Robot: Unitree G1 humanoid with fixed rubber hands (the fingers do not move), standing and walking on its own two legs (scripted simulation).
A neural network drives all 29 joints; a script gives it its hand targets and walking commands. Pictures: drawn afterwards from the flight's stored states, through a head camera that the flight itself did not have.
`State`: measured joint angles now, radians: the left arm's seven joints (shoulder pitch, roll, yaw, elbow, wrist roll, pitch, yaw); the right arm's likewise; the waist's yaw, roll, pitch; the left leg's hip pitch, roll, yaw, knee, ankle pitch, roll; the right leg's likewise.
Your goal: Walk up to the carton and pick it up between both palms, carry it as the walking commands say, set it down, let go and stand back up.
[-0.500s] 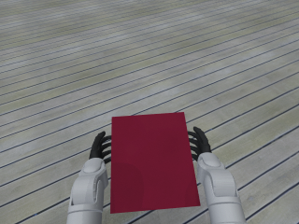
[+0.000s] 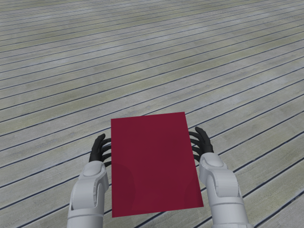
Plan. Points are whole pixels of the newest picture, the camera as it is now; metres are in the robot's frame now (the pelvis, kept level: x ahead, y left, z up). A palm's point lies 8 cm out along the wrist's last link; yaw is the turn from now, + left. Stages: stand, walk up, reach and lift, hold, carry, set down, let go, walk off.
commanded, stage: carry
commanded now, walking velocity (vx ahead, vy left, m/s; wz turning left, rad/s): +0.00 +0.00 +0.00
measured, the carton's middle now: (152, 168) +0.31 +0.00 -0.04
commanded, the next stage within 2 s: none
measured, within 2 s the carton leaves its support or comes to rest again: neither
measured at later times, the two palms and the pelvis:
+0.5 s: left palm (105, 73) +0.69 +0.16 +0.02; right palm (174, 63) +0.72 -0.11 +0.04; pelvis +0.40 +0.00 +0.00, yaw +3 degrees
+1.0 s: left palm (111, 27) +1.06 +0.17 +0.04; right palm (163, 21) +1.09 -0.10 +0.06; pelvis +0.77 +0.02 +0.02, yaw +3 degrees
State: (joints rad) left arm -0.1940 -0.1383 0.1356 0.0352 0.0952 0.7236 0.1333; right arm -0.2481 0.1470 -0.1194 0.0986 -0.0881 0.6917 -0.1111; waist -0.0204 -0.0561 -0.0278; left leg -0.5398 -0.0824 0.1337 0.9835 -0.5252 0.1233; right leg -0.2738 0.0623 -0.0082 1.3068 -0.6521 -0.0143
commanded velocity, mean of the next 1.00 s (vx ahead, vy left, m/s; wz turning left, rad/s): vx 0.00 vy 0.00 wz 0.00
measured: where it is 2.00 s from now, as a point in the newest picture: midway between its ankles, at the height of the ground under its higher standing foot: (137, 98)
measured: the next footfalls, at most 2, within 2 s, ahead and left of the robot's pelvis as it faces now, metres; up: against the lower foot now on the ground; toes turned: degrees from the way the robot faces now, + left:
right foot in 0.20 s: +0.24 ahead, -0.08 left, +0.00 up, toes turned +0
left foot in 0.50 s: +0.51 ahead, +0.09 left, +0.00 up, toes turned +2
